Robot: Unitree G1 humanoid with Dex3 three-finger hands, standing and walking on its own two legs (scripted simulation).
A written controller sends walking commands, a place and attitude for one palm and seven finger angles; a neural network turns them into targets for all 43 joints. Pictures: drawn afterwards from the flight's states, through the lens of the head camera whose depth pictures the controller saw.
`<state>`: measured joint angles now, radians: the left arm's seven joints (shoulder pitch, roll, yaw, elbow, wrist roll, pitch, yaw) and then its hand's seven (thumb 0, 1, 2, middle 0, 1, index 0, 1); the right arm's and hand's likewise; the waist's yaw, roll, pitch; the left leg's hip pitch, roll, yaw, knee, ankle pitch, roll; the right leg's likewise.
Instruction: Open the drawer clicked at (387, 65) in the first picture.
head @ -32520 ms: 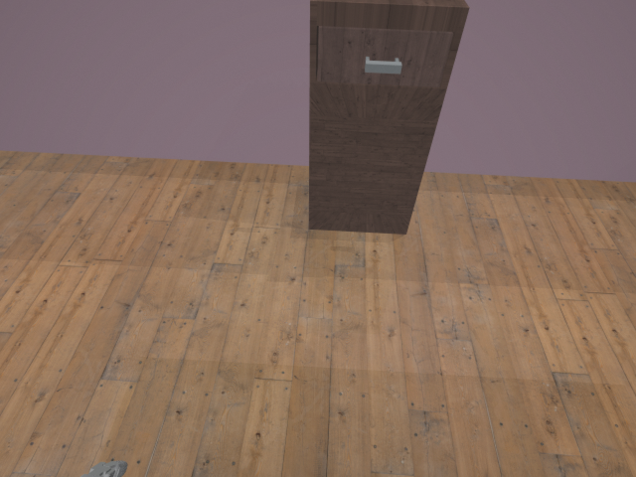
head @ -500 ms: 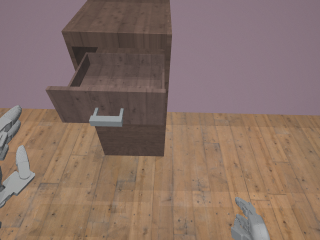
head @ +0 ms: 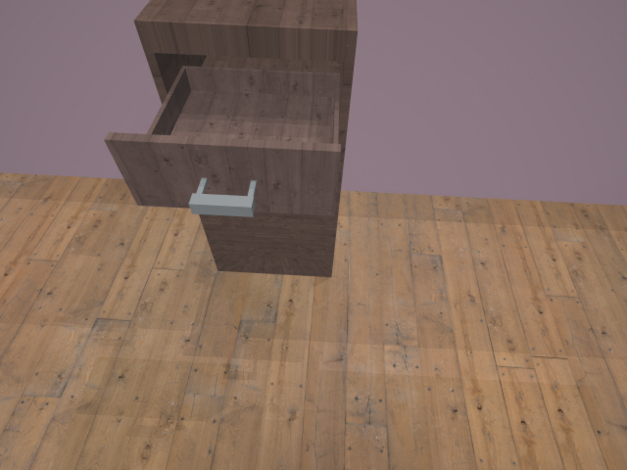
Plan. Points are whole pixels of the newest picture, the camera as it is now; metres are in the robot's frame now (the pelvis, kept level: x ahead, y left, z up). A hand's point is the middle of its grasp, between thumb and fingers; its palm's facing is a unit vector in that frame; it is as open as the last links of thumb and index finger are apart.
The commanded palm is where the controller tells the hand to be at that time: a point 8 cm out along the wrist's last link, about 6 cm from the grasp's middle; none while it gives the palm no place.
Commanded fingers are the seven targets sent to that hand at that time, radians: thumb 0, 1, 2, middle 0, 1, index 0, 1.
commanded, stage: let the arm hang, fingers relaxed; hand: left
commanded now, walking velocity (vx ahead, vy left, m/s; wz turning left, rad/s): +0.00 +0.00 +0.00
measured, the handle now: (225, 195) +0.53 +0.19 -0.01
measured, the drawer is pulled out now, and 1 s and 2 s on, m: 0.28 0.28 0.28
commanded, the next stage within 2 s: look to check the result in 0.60 s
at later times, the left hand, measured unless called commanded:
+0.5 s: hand out of the picture +0.01 +0.16 -0.17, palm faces +0.01 -0.98 -0.20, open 7.3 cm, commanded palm none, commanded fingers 0.00 0.90 0.90 -0.20 -0.30 -0.20 -0.30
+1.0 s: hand out of the picture +0.01 +0.15 -0.17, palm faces +0.01 -0.98 -0.21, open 7.4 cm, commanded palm none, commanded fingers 0.00 0.90 0.90 -0.20 -0.30 -0.20 -0.30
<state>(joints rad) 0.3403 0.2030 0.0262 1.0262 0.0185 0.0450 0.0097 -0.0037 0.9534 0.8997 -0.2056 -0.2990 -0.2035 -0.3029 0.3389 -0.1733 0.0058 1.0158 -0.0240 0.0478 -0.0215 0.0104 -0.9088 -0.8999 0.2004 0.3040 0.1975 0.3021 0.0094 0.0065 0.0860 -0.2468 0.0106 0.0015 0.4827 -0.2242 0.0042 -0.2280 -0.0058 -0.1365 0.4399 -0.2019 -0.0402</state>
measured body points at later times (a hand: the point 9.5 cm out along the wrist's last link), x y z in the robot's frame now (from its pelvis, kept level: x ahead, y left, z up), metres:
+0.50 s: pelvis +0.00 -0.01 +0.00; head +0.01 -0.02 +0.45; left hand +0.02 +0.22 -0.15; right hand -0.02 -0.21 -0.16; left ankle +0.02 +0.12 -0.74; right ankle +0.02 -0.10 -0.74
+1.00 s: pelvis +0.01 -0.02 +0.00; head +0.03 -0.04 +0.45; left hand +0.01 +0.20 -0.15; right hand -0.01 -0.23 -0.17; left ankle +0.02 +0.12 -0.74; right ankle +0.02 -0.10 -0.74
